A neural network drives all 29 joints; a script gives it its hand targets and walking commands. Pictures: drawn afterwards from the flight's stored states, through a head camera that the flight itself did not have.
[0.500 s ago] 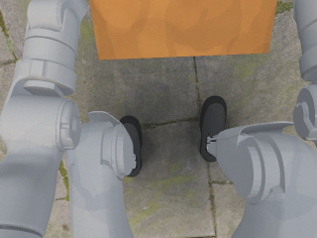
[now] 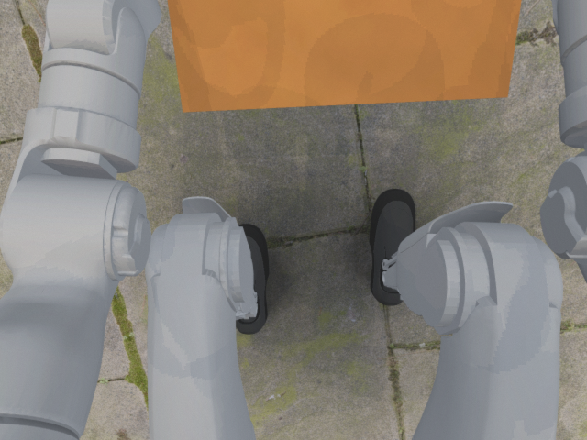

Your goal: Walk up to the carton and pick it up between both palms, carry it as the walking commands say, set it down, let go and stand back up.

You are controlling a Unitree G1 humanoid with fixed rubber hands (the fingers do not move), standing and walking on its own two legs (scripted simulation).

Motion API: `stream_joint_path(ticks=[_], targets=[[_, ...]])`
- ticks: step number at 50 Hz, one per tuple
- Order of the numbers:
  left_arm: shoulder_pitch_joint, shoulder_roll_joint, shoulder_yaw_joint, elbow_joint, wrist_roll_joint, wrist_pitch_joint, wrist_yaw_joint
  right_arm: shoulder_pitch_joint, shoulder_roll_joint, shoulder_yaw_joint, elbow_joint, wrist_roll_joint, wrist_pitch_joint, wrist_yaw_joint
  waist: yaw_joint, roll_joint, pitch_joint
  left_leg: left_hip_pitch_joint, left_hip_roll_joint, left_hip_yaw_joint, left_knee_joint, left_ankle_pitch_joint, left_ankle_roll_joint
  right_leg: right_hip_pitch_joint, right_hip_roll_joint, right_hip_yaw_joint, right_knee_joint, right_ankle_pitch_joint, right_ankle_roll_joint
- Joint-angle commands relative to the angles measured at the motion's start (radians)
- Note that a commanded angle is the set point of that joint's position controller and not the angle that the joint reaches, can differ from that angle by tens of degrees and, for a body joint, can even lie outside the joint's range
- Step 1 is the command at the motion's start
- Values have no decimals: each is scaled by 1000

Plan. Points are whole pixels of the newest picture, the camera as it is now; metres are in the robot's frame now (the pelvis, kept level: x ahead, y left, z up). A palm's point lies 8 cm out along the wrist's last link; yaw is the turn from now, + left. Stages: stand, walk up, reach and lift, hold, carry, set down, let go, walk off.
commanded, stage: reach and lift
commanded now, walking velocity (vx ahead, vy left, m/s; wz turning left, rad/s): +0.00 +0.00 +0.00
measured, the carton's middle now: out of the picture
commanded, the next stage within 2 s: none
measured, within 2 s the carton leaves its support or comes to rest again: neither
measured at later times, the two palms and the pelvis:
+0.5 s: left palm out of the picture +0.55 +0.18 -0.05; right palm out of the picture +0.57 -0.18 -0.05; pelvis -0.01 +0.00 +0.05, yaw +1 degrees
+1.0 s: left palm out of the picture +0.53 +0.18 +0.02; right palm out of the picture +0.55 -0.18 +0.02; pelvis -0.02 +0.00 +0.09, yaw +1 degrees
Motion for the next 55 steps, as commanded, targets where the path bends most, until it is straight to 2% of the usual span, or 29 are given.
stream_joint_path(ticks=[1,2,4,5,9,11,14,17,20,21,24,25,26,28,30,32,35,38,40,41,45,46,47,48,49,51,52,54,55], targets=[[-945,-1018,-302,-578,-127,-31,-317,-624,1051,223,-504,16,-2,250,-91,31,-2362,673,-121,187,-342,368,19,1215,149,-63,-132,368,6],[-947,-1036,-301,-574,-119,-22,-318,-602,1041,194,-475,-9,8,253,-120,34,-2322,668,-123,172,-365,344,20,1170,152,-82,-140,334,6],[-935,-1065,-310,-605,-131,-18,-319,-575,1080,199,-485,-17,18,263,-122,19,-2348,686,-127,172,-377,365,22,1175,152,-81,-150,349,-1],[-895,-1067,-294,-549,-109,-9,-323,-587,1057,192,-481,-22,20,263,-112,32,-2300,649,-129,174,-376,350,19,1150,150,-77,-157,333,-1],[-916,-1070,-291,-625,-116,-6,-324,-598,1109,200,-510,-24,39,272,-97,17,-2396,689,-136,178,-402,361,26,1200,158,-77,-184,336,4],[-902,-1084,-299,-619,-119,-1,-326,-566,1099,190,-500,-37,45,273,-122,16,-2381,686,-137,172,-406,370,22,1193,161,-79,-195,352,0],[-878,-1085,-274,-609,-104,1,-328,-568,1149,203,-510,-34,53,279,-88,-10,-2368,658,-141,180,-428,344,30,1203,166,-70,-227,328,5],[-879,-1108,-302,-661,-123,10,-331,-579,1146,227,-587,-25,59,274,-107,0,-2509,730,-147,182,-441,394,27,1293,171,-72,-245,387,7],[-901,-1100,-277,-648,-115,22,-335,-566,1148,199,-528,-46,78,276,-120,-6,-2429,689,-144,173,-465,326,26,1247,171,-79,-267,313,6],[-892,-1097,-283,-653,-107,23,-333,-537,1166,194,-509,-51,84,283,-109,-9,-2429,695,-143,172,-474,329,24,1242,174,-77,-273,321,4],[-894,-1128,-297,-677,-109,35,-338,-527,1180,198,-543,-56,94,287,-124,4,-2511,754,-144,171,-497,347,22,1274,182,-82,-300,332,4],[-896,-1105,-280,-659,-106,40,-341,-559,1172,202,-536,-51,96,288,-108,5,-2481,740,-142,173,-496,324,26,1252,176,-75,-304,300,5],[-892,-1128,-287,-638,-108,46,-344,-552,1158,197,-536,-62,101,291,-128,6,-2475,722,-144,170,-503,304,23,1252,175,-77,-314,287,2],[-880,-1133,-282,-657,-105,54,-344,-585,1179,222,-588,-50,106,289,-107,-4,-2556,756,-148,174,-507,327,27,1308,178,-76,-317,308,6],[-910,-1129,-299,-698,-116,64,-345,-539,1201,219,-569,-53,127,293,-122,-14,-2607,788,-150,176,-519,335,20,1338,185,-79,-333,328,5],[-902,-1132,-287,-676,-102,72,-348,-551,1193,203,-556,-55,131,298,-113,16,-2543,774,-145,175,-541,293,18,1301,179,-73,-357,274,5],[-866,-1131,-254,-614,-74,80,-358,-536,1212,188,-511,-76,142,308,-113,-4,-2489,737,-141,171,-563,250,25,1288,179,-74,-377,235,9],[-878,-1157,-283,-687,-99,92,-364,-556,1206,218,-605,-63,148,304,-131,-6,-2623,803,-150,169,-564,298,23,1372,182,-70,-390,280,4],[-917,-1137,-276,-720,-90,93,-360,-539,1229,217,-582,-59,160,306,-113,1,-2618,809,-150,165,-588,271,26,1386,184,-60,-407,257,8],[-905,-1135,-293,-742,-96,94,-361,-504,1250,215,-558,-62,168,308,-121,3,-2632,836,-147,171,-598,280,21,1405,185,-64,-419,267,10],[-880,-1152,-286,-699,-88,104,-372,-514,1246,212,-571,-73,172,310,-120,-11,-2600,812,-148,165,-626,234,23,1420,185,-54,-452,224,9],[-878,-1147,-258,-665,-73,104,-371,-489,1248,193,-521,-87,173,315,-127,-10,-2545,788,-143,160,-632,207,23,1373,183,-65,-450,199,7],[-863,-1181,-301,-711,-94,110,-372,-490,1252,215,-571,-76,175,315,-135,8,-2648,882,-146,155,-648,251,16,1431,184,-66,-461,238,7],[-866,-1171,-288,-690,-84,111,-371,-493,1233,200,-554,-85,173,317,-133,24,-2594,857,-142,147,-645,242,15,1371,182,-60,-457,221,1],[-826,-1175,-266,-640,-68,114,-372,-480,1243,200,-538,-95,175,323,-133,-15,-2547,843,-145,141,-656,230,21,1363,184,-68,-473,210,6],[-822,-1197,-305,-704,-80,119,-370,-496,1245,234,-623,-70,171,322,-127,14,-2694,938,-153,144,-657,303,13,1431,191,-70,-469,278,4],[-786,-1197,-297,-673,-79,125,-369,-473,1242,227,-607,-77,176,321,-139,3,-2650,919,-150,134,-670,287,15,1429,190,-69,-483,265,5],[-805,-1199,-311,-718,-91,121,-373,-476,1255,256,-639,-61,177,321,-123,8,-2688,940,-155,141,-679,302,17,1486,188,-48,-499,273,9],[-797,-1197,-313,-713,-85,123,-371,-437,1256,229,-582,-73,183,325,-138,15,-2657,959,-148,128,-700,297,13,1455,189,-65,-499,270,6]])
